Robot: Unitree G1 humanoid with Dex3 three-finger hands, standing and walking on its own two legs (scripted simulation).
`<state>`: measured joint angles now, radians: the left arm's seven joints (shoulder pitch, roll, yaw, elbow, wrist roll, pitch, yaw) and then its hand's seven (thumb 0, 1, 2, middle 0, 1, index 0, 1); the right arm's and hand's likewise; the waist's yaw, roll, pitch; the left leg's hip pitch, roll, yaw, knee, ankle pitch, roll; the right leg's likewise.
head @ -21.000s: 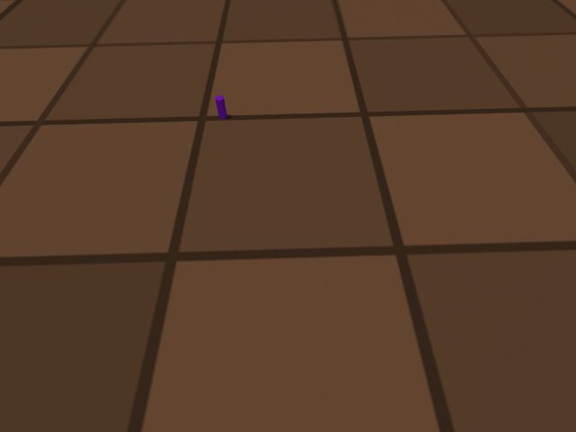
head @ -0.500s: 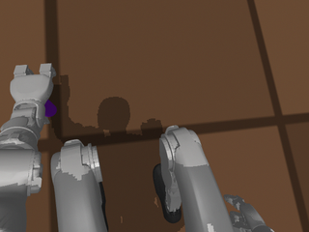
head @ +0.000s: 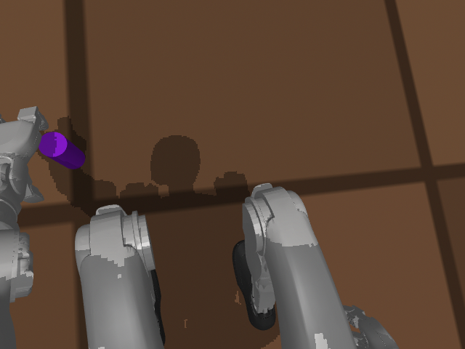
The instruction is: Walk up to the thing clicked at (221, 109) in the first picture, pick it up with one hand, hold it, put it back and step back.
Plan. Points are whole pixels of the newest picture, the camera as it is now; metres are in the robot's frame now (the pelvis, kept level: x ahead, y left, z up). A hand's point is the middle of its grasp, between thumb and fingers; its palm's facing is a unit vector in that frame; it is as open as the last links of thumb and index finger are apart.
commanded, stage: rest palm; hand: left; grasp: from above
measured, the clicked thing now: (64, 152) +0.46 +0.28 -0.27
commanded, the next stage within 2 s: close in 0.86 s
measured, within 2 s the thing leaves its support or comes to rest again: neither
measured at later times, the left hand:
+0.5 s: hand (52, 145) +0.46 +0.29 -0.23, palm faces -0.43 -0.10 -0.90, open 14.1 cm
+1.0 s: hand (54, 152) +0.45 +0.29 -0.24, palm faces -0.42 -0.11 -0.90, open 13.8 cm
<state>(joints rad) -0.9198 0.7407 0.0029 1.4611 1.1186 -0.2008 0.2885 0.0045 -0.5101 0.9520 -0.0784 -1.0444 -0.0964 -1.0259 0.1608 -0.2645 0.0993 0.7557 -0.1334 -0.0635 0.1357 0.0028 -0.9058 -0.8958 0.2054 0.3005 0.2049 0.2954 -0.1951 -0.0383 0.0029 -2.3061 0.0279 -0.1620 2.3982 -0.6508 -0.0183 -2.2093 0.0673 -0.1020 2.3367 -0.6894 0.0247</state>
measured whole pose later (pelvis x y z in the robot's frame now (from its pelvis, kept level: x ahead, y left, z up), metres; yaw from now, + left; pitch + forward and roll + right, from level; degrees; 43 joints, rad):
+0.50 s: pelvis +0.01 +0.00 -0.03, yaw -3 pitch +31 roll -9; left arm -1.01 0.76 0.10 1.62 1.18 -0.09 0.56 0.00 -0.50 0.97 -0.08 -0.99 -0.08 -0.98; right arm 0.07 -0.27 0.14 0.76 -0.21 -0.15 0.22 0.00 -0.90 -0.90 0.20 0.30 0.20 0.30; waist -0.28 -0.04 0.06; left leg -2.38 0.04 -0.19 2.49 -0.67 -0.01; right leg -2.27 0.09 -0.12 2.40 -0.69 0.04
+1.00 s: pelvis +0.00 +0.01 -0.03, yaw -4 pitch +28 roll -11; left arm -0.97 0.84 0.10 1.68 1.27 -0.22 0.61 0.00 -0.46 0.98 -0.11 -0.98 -0.11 -0.98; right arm 0.13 -0.32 0.18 0.74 -0.23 -0.18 0.22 0.00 -0.89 -0.89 0.20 0.30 0.20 0.30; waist -0.30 -0.10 0.06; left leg -2.35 0.03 -0.23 2.52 -0.67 -0.02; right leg -2.24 0.09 -0.16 2.40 -0.68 0.04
